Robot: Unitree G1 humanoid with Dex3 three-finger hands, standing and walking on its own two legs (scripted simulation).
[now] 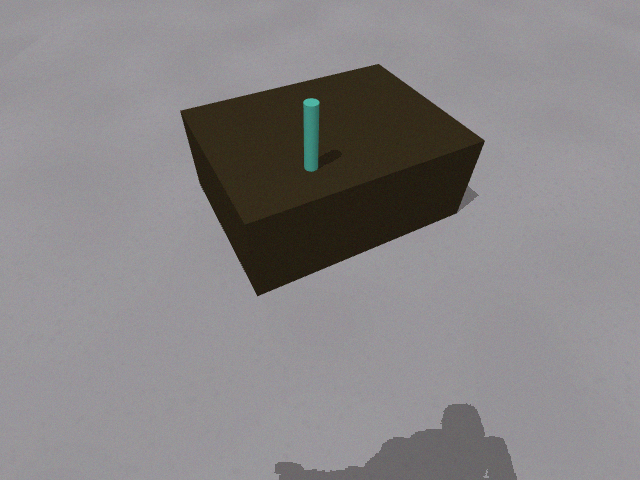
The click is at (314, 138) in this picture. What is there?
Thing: slim round
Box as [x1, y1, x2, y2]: [303, 98, 318, 171]
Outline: 309,98 303,101 304,168 312,171 317,168 318,101 316,99
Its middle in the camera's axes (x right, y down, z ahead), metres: -0.03 -0.35 +1.29
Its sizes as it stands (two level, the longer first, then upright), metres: 0.050 0.050 0.247
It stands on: a support 0.39 m high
